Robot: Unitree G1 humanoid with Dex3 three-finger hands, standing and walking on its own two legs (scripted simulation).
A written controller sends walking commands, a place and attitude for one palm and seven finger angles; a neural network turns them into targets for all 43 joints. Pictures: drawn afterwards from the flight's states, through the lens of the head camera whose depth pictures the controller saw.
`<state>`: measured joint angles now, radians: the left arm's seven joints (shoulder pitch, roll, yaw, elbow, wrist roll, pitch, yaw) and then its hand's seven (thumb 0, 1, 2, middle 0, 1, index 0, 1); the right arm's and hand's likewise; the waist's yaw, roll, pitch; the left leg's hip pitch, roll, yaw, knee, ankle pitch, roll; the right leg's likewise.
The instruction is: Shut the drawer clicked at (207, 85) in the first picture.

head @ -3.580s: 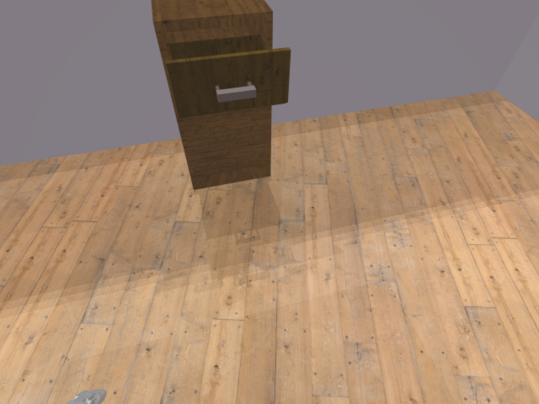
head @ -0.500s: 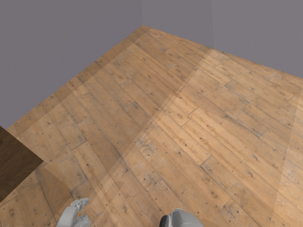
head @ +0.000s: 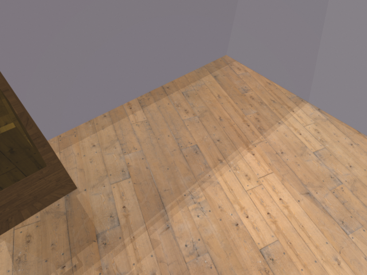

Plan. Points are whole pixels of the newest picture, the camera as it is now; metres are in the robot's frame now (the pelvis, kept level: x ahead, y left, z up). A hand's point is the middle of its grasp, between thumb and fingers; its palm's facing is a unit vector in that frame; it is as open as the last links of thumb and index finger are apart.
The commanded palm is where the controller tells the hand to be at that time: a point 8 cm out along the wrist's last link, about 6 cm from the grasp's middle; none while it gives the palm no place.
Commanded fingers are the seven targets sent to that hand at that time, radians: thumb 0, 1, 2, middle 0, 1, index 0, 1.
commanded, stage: turn to face it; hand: left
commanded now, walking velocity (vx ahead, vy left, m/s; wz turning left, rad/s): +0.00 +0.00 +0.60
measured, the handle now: out of the picture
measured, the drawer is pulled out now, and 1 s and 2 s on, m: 0.30 0.30 0.30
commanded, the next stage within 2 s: take the last steps up to it in 1.26 s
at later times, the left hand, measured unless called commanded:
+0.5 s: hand out of the picture +0.06 +0.19 -0.14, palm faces +0.29 -0.91 -0.28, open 7.4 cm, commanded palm none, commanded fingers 0.00 0.90 0.90 -0.20 -0.30 -0.20 -0.30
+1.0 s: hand out of the picture -0.10 +0.22 -0.17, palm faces +0.55 -0.80 -0.24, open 7.4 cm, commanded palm none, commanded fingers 0.00 0.90 0.90 -0.20 -0.30 -0.20 -0.30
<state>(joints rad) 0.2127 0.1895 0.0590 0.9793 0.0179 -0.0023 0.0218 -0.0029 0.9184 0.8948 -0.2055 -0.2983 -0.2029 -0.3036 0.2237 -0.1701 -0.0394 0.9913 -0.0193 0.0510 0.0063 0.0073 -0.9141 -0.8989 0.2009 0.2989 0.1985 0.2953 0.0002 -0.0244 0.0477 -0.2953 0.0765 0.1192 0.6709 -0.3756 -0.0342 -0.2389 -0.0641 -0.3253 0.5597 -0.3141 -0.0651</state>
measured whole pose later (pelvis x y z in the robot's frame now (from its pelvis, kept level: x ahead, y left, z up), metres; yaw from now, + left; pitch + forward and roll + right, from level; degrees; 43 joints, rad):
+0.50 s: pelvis +0.01 -0.04 +0.00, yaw +16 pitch -1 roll +0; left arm 0.18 0.20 0.04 0.88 0.02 0.00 0.01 0.01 0.91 0.90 -0.20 -0.30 -0.20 -0.30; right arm 0.17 -0.28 -0.10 0.92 -0.02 0.07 0.01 0.01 -0.90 -0.90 0.20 0.30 0.20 0.30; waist -0.02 0.06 0.07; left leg -0.44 -0.01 -0.06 0.99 -0.48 -0.04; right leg -0.28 -0.08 -0.11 0.61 -0.31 0.01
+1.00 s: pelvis -0.02 +0.01 +0.01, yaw +31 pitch +0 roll -2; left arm 0.22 0.29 0.08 0.96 0.01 0.07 0.01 0.01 0.91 0.90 -0.20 -0.30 -0.20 -0.30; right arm 0.16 -0.19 -0.03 0.91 -0.02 0.02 0.00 0.00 -0.90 -0.90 0.20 0.30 0.20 0.30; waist 0.02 -0.05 0.09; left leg -0.24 0.00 0.07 0.52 -0.27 0.06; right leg -0.48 -0.12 -0.05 1.12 -0.40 0.10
